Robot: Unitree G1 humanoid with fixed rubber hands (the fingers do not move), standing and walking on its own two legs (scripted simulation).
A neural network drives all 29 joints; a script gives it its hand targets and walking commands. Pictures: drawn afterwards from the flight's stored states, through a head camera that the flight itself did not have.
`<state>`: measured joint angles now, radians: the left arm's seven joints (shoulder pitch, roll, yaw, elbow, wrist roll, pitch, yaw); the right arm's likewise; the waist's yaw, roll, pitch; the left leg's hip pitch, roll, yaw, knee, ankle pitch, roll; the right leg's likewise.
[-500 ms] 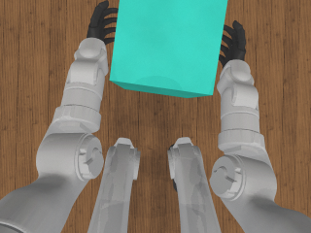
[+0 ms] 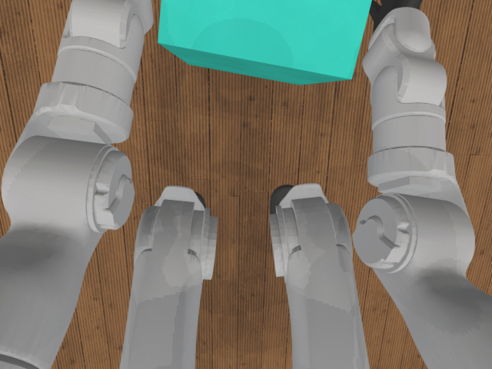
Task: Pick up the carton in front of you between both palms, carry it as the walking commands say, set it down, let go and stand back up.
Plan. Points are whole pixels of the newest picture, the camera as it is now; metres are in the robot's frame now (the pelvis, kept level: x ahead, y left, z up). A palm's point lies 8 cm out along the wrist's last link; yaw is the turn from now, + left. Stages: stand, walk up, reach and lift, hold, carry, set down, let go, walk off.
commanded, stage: set down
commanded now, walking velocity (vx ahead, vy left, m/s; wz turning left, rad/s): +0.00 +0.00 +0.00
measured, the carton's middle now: out of the picture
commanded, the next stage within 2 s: none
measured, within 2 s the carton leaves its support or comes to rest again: rests again in 0.32 s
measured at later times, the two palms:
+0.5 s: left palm out of the picture +0.56 +0.13 -0.19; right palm (383, 22) +0.52 -0.17 -0.19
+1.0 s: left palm out of the picture +0.57 +0.13 -0.20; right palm (386, 19) +0.52 -0.18 -0.20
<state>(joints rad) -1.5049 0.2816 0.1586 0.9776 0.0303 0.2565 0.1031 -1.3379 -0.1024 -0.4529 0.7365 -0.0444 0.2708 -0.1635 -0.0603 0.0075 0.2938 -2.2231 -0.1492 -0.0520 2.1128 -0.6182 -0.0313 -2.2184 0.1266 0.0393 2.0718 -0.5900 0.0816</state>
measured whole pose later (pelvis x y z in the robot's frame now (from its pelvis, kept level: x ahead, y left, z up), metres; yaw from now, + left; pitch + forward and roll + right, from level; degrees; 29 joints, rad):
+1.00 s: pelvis -0.01 +0.01 -0.03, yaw +0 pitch +33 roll -4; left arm -1.60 0.32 0.27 1.12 0.12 0.19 -0.03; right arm -1.45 -0.17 -0.53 0.94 -0.13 0.21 0.02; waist -0.07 0.00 0.47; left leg -2.19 -0.11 -0.01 2.26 -0.64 0.02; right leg -2.17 0.09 0.02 2.21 -0.61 0.08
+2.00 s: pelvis +0.00 +0.00 +0.09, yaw -1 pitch +46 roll -2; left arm -1.49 0.46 0.13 1.06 -0.06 0.22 0.01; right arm -1.31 -0.24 -0.33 0.86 0.10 0.21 -0.14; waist -0.09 0.01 0.08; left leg -2.06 -0.06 -0.03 1.79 -0.54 0.01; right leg -2.06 0.05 -0.01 1.74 -0.49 0.02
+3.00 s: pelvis +0.08 -0.01 +0.33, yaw +1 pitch +29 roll +0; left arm -0.40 0.20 0.19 0.65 0.07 0.06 0.00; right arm -0.31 -0.18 -0.16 0.60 -0.02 0.05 0.07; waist -0.06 -0.01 -0.06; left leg -0.93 -0.04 -0.06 0.72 -0.29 0.00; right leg -0.95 0.04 0.03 0.72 -0.27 -0.01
